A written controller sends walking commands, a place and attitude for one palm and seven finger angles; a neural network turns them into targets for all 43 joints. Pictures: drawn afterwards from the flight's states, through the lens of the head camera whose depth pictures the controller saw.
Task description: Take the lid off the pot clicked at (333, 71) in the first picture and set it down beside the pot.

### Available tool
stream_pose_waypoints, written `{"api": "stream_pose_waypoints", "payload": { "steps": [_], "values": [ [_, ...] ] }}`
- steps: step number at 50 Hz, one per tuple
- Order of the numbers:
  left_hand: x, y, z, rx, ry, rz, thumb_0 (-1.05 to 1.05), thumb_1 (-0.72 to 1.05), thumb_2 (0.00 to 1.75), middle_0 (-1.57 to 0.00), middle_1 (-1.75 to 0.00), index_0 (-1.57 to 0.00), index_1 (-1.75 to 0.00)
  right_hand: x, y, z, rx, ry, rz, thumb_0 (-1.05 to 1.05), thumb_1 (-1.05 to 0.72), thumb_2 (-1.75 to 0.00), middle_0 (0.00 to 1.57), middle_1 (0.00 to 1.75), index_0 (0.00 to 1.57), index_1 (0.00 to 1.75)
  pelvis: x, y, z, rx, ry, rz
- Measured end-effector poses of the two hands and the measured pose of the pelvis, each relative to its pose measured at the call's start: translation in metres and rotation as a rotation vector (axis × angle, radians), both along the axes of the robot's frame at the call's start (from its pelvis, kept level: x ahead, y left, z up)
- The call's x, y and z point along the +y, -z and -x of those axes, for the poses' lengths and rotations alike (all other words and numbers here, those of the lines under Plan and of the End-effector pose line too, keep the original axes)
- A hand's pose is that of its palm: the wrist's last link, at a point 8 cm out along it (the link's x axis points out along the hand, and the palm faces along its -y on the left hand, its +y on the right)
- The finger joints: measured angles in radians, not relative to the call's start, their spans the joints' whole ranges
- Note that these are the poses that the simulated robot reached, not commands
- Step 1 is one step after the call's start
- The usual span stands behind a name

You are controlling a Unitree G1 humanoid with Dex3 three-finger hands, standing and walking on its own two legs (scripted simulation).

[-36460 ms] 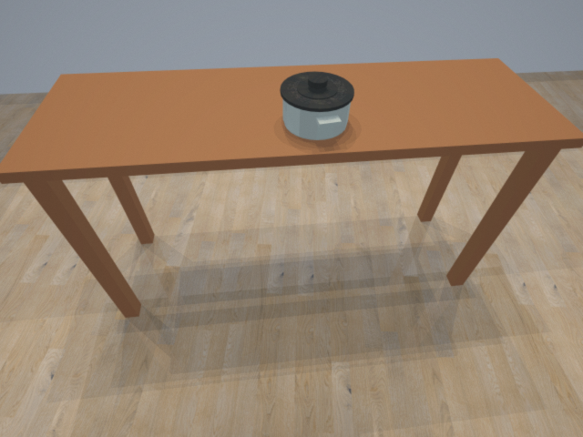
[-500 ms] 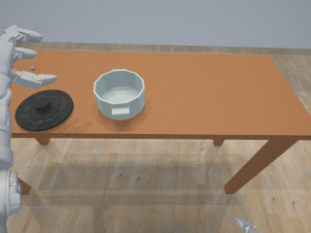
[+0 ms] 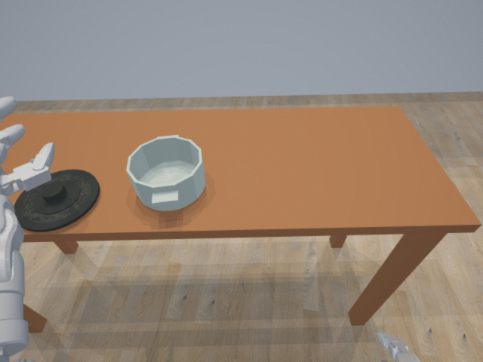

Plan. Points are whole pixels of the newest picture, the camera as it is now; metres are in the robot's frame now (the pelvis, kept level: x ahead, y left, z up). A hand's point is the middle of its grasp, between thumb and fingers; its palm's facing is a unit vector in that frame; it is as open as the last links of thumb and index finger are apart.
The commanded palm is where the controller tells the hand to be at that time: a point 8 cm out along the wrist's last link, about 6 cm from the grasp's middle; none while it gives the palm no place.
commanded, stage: draw the hand back to the body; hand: left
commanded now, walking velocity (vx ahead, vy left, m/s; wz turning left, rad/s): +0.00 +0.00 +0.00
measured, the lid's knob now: (53, 191) +0.44 +0.45 +0.00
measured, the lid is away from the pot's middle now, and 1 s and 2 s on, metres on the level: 0.25 0.25 0.25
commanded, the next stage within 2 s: step back with the hand held close in 1.12 s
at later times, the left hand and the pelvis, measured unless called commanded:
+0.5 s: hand (32, 216) +0.24 +0.28 +0.19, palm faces +0.50 -0.82 -0.26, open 7.5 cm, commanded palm +0.18 +0.31 +0.19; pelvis -0.01 -0.01 +0.00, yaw +0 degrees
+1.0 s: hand (17, 293) +0.15 +0.26 +0.17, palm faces +0.39 -0.86 -0.33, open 7.4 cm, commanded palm +0.10 +0.30 +0.18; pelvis -0.03 +0.01 +0.00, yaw +1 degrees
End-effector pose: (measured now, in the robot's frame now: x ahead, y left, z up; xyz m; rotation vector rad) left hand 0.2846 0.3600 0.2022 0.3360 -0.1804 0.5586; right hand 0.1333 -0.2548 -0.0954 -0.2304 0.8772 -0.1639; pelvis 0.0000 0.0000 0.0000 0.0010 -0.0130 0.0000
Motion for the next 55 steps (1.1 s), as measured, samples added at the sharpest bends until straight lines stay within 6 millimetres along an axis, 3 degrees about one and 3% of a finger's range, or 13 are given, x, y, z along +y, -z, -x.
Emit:
{"api": "stream_pose_waypoints", "payload": {
  "steps": [9, 16, 26, 44, 55],
  "values": [
    [-0.019, 0.002, 0.032, -0.02, 0.009, -0.009, 0.01, 0.6, 0.82, -0.25, -0.48, -0.25, -0.48, 0.004, -0.009, -0.028, -0.097, -0.045, -0.02, 0.01, -0.91, -0.9, 0.2, 0.3, 0.2, 0.3, -0.01, 0.0, 0.003, -0.026, -0.004, -0.003],
    [-0.031, 0.007, 0.057, -0.029, 0.028, -0.004, 0.01, 0.76, 0.86, -0.23, -0.38, -0.23, -0.38, 0.013, -0.015, -0.038, -0.144, -0.081, -0.031, 0.01, -0.91, -0.9, 0.2, 0.3, 0.2, 0.3, -0.011, -0.001, 0.008, -0.047, -0.008, -0.003],
    [-0.044, 0.01, 0.09, -0.037, 0.071, -0.029, 0.02, 0.87, 0.89, -0.21, -0.32, -0.21, -0.31, 0.027, -0.017, -0.034, -0.165, -0.104, -0.041, 0.01, -0.9, -0.9, 0.2, 0.3, 0.2, 0.3, -0.007, -0.002, 0.014, -0.071, -0.008, -0.001],
    [-0.064, 0.016, 0.15, -0.011, 0.17, -0.065, 0.02, 0.89, 0.9, -0.21, -0.3, -0.21, -0.3, 0.048, -0.025, -0.025, -0.209, -0.132, -0.031, 0.01, -0.9, -0.9, 0.2, 0.3, 0.2, 0.3, 0.009, -0.003, 0.023, -0.106, -0.009, 0.008],
    [-0.062, 0.021, 0.18, 0.004, 0.169, -0.068, 0.02, 0.89, 0.9, -0.21, -0.3, -0.21, -0.3, 0.064, -0.03, -0.025, -0.234, -0.168, -0.024, 0.01, -0.9, -0.9, 0.2, 0.3, 0.2, 0.3, 0.016, -0.002, 0.03, -0.12, -0.022, 0.015]
  ]
}}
